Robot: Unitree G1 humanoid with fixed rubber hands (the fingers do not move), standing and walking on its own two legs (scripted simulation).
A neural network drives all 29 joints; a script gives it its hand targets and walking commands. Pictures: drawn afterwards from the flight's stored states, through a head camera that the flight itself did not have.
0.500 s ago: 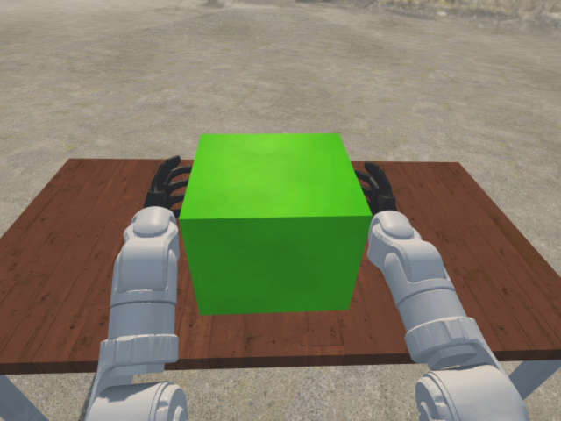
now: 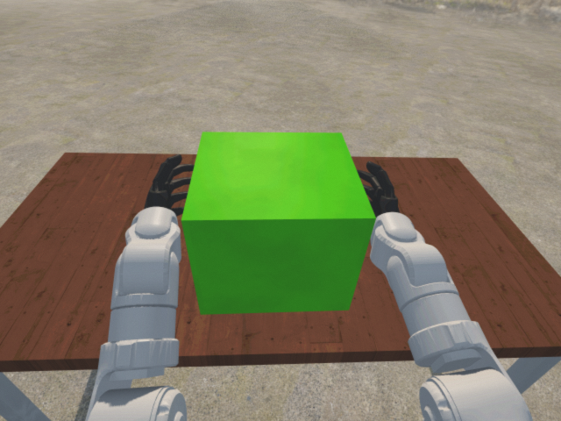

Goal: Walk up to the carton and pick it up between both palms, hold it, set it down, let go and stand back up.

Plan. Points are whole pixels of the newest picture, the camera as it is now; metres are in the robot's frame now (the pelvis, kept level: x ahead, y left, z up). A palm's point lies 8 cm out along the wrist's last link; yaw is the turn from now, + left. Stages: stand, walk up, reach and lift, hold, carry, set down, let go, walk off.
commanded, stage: hold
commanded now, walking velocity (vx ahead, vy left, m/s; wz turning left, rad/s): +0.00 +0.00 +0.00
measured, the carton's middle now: (274, 219) +0.39 +0.00 +0.14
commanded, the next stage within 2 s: none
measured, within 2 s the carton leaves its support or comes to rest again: neither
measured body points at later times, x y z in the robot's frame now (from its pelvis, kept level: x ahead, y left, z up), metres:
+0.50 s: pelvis +0.00 +0.00 +0.00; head -0.04 +0.02 +0.45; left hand +0.38 +0.16 +0.18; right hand +0.38 -0.15 +0.17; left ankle +0.01 +0.14 -0.75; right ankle +0.03 -0.14 -0.75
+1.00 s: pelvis +0.00 +0.00 +0.00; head -0.05 +0.02 +0.45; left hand +0.37 +0.16 +0.18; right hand +0.38 -0.15 +0.17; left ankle +0.01 +0.14 -0.75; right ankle +0.03 -0.14 -0.75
